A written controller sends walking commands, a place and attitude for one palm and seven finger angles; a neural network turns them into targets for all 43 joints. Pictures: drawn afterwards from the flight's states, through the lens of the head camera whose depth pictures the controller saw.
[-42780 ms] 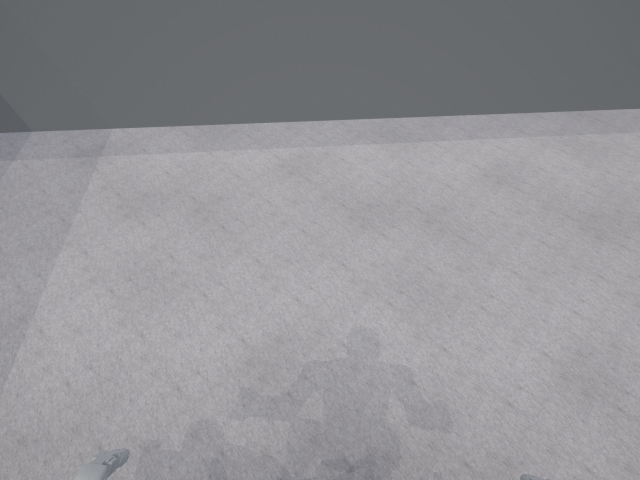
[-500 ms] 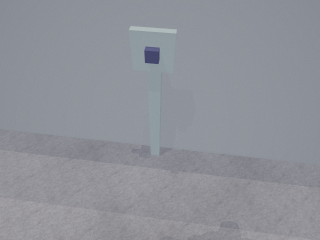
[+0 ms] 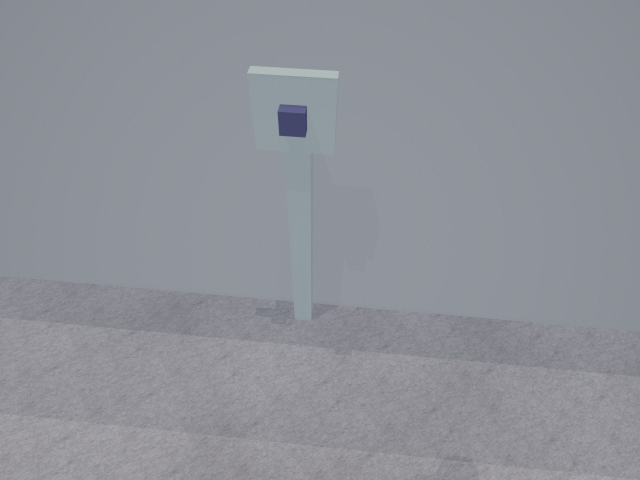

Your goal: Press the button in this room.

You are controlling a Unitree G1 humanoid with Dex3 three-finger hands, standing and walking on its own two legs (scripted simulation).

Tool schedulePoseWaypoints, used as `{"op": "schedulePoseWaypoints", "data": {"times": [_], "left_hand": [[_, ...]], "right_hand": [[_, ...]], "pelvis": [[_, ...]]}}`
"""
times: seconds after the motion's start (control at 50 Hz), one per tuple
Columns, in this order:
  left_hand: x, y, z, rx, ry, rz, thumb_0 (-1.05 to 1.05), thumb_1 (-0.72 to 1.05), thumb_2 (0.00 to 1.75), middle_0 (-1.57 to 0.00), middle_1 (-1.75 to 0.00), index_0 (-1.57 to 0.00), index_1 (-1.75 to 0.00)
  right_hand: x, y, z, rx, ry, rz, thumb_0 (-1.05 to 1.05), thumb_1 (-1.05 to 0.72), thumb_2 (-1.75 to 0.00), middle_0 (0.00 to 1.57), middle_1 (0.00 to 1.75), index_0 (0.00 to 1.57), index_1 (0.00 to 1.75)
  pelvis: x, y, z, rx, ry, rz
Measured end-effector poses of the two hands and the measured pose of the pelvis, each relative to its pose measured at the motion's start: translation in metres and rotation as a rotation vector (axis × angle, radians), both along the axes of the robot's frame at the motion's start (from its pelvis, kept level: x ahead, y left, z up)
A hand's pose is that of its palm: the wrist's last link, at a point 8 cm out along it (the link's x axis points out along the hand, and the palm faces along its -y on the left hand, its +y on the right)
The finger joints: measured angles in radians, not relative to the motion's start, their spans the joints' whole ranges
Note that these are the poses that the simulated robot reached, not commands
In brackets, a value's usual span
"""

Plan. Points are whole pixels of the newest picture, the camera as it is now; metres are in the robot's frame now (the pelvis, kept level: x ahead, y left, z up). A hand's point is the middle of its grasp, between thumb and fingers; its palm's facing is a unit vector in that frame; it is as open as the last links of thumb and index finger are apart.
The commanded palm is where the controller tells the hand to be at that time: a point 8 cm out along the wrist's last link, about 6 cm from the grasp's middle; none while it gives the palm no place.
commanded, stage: let the arm hang, fingers relaxed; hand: left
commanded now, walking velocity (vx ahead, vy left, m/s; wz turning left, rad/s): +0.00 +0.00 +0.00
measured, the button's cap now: (293, 120) +0.72 +0.09 +0.07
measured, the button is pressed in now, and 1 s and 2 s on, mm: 0 0 0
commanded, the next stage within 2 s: stand and wait in 0.08 s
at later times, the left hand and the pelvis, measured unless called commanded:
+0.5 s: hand out of the picture -0.01 +0.17 -0.18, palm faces +0.07 -0.98 -0.19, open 7.4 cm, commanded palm none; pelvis +0.01 +0.00 +0.00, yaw +0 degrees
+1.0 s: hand out of the picture +0.02 +0.16 -0.17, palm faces +0.06 -0.98 -0.19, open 7.4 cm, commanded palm none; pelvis +0.02 -0.01 +0.00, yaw +1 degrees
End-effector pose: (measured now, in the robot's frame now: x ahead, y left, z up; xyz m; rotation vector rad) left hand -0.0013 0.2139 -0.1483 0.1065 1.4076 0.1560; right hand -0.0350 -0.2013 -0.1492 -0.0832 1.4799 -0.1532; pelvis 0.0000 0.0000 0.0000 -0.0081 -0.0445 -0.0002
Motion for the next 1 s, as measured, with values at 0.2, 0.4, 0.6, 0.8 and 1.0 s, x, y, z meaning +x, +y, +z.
{"op": "schedulePoseWaypoints", "data": {"times": [0.2, 0.4, 0.6, 0.8, 1.0], "left_hand": [[-0.011, 0.005, 0.001, 0.009, 0.043, 0.021, 0.01, 0.91, 0.89, -0.2, -0.3, -0.2, -0.3], [-0.015, 0.006, 0.003, 0.021, 0.06, 0.033, 0.01, 0.91, 0.89, -0.19, -0.3, -0.2, -0.3], [-0.004, 0.0, 0.003, 0.014, 0.048, 0.026, 0.01, 0.91, 0.89, -0.19, -0.3, -0.2, -0.3], [0.012, -0.006, 0.003, 0.012, 0.025, 0.018, 0.01, 0.9, 0.89, -0.19, -0.3, -0.2, -0.3], [0.02, -0.008, 0.004, 0.019, 0.017, 0.017, 0.01, 0.9, 0.89, -0.19, -0.3, -0.2, -0.3]], "right_hand": [[0.002, 0.002, 0.001, 0.0, 0.015, 0.003, 0.0, -0.91, -0.9, 0.19, 0.3, 0.2, 0.3], [0.026, -0.002, -0.001, -0.003, -0.023, 0.025, 0.01, -0.92, -0.9, 0.19, 0.3, 0.2, 0.3], [0.039, -0.013, 0.0, -0.019, -0.035, 0.032, 0.01, -0.92, -0.9, 0.19, 0.3, 0.2, 0.3], [0.045, -0.019, 0.001, -0.022, -0.03, 0.034, 0.01, -0.92, -0.9, 0.19, 0.3, 0.2, 0.3], [0.048, -0.022, 0.001, -0.019, -0.023, 0.036, 0.01, -0.92, -0.9, 0.19, 0.3, 0.2, 0.3]], "pelvis": [[0.003, 0.001, 0.0, -0.001, 0.01, 0.004], [0.009, 0.0, 0.0, 0.002, 0.012, 0.007], [0.015, -0.004, 0.001, 0.005, 0.011, 0.006], [0.021, -0.009, 0.001, 0.005, 0.012, 0.007], [0.025, -0.013, 0.002, 0.006, 0.011, 0.009]]}}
